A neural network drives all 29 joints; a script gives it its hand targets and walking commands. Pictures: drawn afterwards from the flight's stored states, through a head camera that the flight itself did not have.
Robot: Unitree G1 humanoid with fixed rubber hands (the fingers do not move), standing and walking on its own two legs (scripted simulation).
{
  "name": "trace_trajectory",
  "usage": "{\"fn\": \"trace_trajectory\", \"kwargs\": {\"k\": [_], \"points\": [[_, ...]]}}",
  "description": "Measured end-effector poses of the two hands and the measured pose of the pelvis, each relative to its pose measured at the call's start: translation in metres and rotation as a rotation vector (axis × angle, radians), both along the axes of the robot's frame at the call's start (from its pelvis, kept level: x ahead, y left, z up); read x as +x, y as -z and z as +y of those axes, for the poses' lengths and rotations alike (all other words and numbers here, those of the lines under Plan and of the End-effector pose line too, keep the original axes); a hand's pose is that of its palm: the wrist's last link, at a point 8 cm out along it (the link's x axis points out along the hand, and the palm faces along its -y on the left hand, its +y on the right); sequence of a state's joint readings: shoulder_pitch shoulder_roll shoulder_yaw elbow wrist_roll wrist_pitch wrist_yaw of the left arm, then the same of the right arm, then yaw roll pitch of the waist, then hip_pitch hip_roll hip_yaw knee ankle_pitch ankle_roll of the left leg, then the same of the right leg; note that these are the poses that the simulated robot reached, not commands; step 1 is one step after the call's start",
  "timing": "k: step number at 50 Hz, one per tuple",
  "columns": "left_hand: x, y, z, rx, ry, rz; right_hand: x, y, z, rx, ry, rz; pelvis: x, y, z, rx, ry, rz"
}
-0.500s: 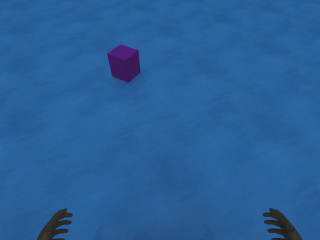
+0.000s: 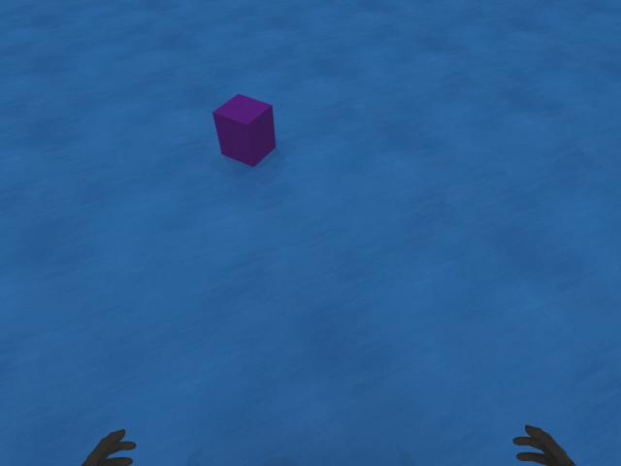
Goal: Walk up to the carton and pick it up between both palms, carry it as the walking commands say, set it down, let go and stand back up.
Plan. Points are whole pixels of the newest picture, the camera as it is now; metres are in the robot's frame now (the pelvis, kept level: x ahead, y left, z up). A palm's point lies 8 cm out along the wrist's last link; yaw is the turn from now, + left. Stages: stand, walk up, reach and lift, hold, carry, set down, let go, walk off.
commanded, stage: stand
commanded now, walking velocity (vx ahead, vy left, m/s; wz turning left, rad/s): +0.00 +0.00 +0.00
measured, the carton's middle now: (246, 130) +1.71 +0.36 -0.65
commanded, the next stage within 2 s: walk up in 0.22 s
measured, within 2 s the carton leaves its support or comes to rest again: neither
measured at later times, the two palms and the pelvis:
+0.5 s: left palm out of the picture +0.10 +0.32 -0.09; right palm out of the picture +0.11 -0.32 -0.09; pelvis +0.01 +0.00 +0.01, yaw +2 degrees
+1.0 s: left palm (21, 377) +0.26 +0.45 -0.09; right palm (490, 405) +0.21 -0.22 -0.07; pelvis +0.16 +0.12 +0.01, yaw +6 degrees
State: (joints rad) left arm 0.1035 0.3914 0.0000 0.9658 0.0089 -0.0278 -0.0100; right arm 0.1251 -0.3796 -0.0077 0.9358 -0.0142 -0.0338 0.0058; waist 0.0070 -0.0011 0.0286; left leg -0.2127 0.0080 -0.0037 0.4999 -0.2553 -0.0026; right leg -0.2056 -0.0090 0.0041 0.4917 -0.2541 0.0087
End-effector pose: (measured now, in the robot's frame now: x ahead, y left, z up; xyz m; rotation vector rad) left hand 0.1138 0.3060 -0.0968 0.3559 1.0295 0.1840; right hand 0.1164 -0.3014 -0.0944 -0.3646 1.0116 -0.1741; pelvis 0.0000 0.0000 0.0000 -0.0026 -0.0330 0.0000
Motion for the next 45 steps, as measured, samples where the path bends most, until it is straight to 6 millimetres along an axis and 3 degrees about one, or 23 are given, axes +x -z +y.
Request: {"fn": "trace_trajectory", "kwargs": {"k": [21, 24, 28, 31, 34, 36, 39, 42, 45], "points": [[-0.01, -0.001, 0.002, 0.007, -0.023, 0.068, -0.015, 0.001, -0.008, -0.006, 0.039, 0.081, 0.002, -0.008, -0.002, 0.002, -0.001, -0.008], [-0.01, -0.008, 0.009, -0.002, -0.042, 0.021, -0.014, -0.003, -0.013, 0.002, 0.02, 0.083, 0.007, -0.008, -0.001, -0.014, -0.027, 0.013], [-0.03, -0.02, 0.041, 0.047, -0.085, 0.004, 0.014, -0.02, -0.015, -0.031, -0.041, 0.065, 0.014, -0.012, 0.008, -0.005, -0.049, 0.021], [-0.051, -0.023, 0.071, 0.081, -0.132, 0.046, 0.052, -0.034, -0.008, -0.047, -0.093, 0.014, 0.024, -0.012, 0.021, -0.003, -0.076, 0.004], [-0.058, -0.02, 0.103, 0.097, -0.183, 0.058, 0.093, -0.043, 0.011, -0.055, -0.138, -0.037, 0.041, -0.006, 0.038, -0.009, -0.103, -0.008], [-0.049, -0.013, 0.124, 0.097, -0.211, 0.044, 0.117, -0.047, 0.027, -0.063, -0.152, -0.069, 0.058, 0.0, 0.053, -0.017, -0.11, -0.003], [-0.016, 0.006, 0.151, 0.088, -0.21, 0.012, 0.138, -0.042, 0.045, -0.106, -0.148, -0.12, 0.082, 0.018, 0.079, -0.019, -0.108, 0.011], [0.032, 0.012, 0.148, 0.04, -0.148, -0.006, 0.125, -0.036, 0.061, -0.103, -0.087, -0.107, 0.1, 0.016, 0.094, 0.0, -0.101, 0.004], [0.082, 0.005, 0.139, -0.014, -0.079, -0.044, 0.104, -0.032, 0.072, -0.089, -0.032, -0.031, 0.12, 0.004, 0.104, 0.0, -0.106, -0.006]]}}
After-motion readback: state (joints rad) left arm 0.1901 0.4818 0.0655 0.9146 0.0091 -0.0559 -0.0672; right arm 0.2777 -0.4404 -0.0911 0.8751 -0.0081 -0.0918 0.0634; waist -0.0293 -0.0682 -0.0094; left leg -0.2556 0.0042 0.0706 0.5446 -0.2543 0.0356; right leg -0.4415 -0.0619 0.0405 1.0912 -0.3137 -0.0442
